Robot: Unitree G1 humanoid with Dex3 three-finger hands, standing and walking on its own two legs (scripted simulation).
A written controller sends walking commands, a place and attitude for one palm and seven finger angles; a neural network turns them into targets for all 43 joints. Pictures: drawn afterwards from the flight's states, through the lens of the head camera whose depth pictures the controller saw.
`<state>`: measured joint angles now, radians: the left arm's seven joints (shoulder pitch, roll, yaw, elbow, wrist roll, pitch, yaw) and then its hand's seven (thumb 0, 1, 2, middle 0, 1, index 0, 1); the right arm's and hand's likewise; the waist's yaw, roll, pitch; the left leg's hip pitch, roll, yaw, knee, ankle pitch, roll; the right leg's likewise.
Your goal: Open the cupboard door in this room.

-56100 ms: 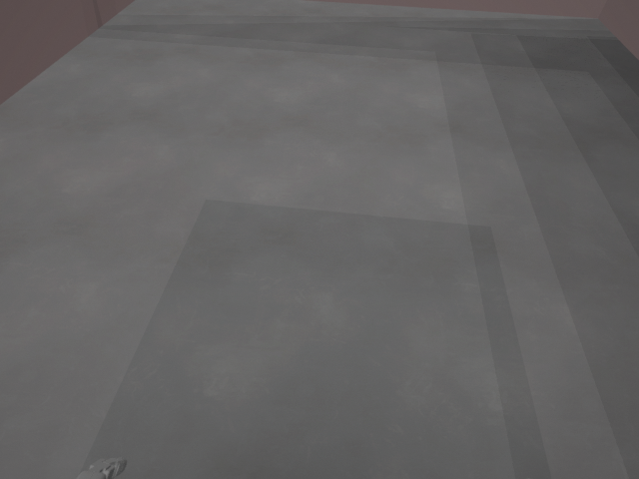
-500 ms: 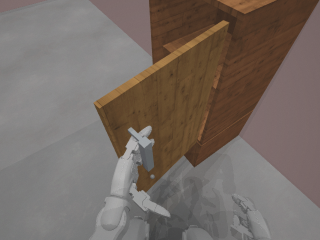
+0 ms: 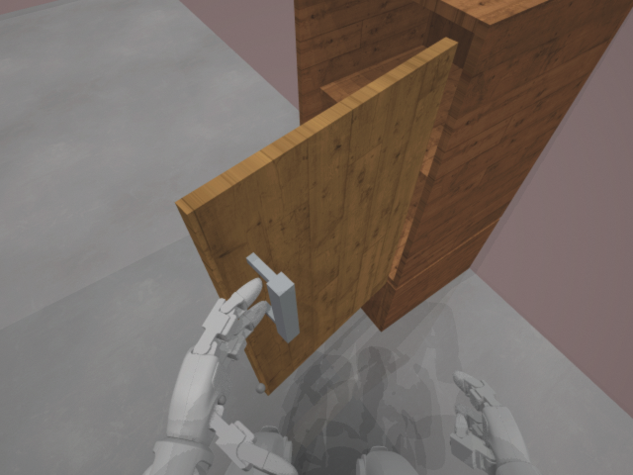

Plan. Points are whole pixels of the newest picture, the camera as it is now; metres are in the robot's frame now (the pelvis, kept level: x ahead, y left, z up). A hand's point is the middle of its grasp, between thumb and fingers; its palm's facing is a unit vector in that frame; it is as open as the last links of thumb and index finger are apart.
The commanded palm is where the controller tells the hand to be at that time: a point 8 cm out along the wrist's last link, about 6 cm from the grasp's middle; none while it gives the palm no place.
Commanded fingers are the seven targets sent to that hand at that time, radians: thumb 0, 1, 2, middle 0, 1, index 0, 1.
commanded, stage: slide the hand sideways off the handle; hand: left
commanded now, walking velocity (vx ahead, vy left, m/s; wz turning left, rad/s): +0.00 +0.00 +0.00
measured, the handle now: (273, 299) +0.31 +0.07 +0.06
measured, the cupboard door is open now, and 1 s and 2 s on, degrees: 99 98 98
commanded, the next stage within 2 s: draw the hand back to the body in 0.42 s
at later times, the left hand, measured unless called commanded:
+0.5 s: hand (196, 422) +0.18 +0.13 +0.06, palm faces -0.06 -1.00 +0.00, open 16.2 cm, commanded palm +0.16 +0.18 +0.06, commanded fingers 0.00 -0.50 0.30 -0.15 -0.30 -0.15 -0.30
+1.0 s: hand (118, 417) +0.17 +0.17 +0.13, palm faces -0.06 -1.00 -0.06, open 16.3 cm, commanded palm +0.14 +0.23 +0.15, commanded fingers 0.00 -0.32 0.38 -0.16 -0.30 -0.16 -0.30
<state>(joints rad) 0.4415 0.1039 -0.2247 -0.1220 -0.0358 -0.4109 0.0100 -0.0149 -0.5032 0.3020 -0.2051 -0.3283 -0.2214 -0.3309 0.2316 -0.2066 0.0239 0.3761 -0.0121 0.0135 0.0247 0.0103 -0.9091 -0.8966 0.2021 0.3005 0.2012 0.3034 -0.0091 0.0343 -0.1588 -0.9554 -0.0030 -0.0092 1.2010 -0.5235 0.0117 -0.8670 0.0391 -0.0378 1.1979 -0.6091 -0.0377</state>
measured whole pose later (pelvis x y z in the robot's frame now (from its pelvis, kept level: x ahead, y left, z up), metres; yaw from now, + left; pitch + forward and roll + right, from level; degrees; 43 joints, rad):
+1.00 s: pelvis +0.00 +0.02 +0.03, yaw +1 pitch +9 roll -3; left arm 0.65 0.26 0.04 -0.39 -0.24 -0.25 -0.17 -0.01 -0.49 0.31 -0.15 -0.30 -0.15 -0.30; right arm 0.30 -0.22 0.04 0.35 0.05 -0.03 -0.05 0.01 -0.91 -0.90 0.20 0.30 0.20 0.30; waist 0.00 0.06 -0.16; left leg -0.76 0.00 -0.03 1.06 -0.47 0.04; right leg -0.64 0.04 -0.05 1.00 -0.52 -0.01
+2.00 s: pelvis +0.04 +0.00 +0.10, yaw -1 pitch -2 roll +0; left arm 0.50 0.35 0.32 -0.44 -0.08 -0.04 0.10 0.01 0.86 0.89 -0.20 -0.30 -0.21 -0.30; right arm 0.21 -0.23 0.03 0.59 0.01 -0.06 -0.08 0.01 -0.91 -0.90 0.20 0.30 0.20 0.30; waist 0.06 0.05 -0.01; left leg -0.17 -0.01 0.01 0.47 -0.27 0.01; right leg -0.08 0.04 0.00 0.43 -0.31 -0.03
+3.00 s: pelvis -0.07 +0.02 +0.09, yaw +3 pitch -1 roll -2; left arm 0.53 0.42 0.44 -0.50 -0.01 -0.20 0.15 0.01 0.88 0.90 -0.21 -0.30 -0.21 -0.30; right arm 0.23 -0.22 0.00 0.55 0.00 -0.05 -0.08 0.01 -0.91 -0.90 0.20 0.30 0.20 0.30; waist -0.01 0.02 0.04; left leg -0.43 -0.01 0.02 0.60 -0.21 0.06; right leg -0.33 0.06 0.04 0.58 -0.23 0.00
